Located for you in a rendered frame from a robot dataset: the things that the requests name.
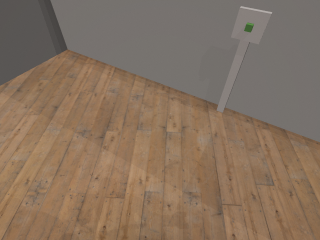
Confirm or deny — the panel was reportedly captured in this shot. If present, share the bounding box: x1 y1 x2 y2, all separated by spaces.
217 6 272 113

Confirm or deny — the button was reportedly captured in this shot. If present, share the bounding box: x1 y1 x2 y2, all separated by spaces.
244 22 254 33

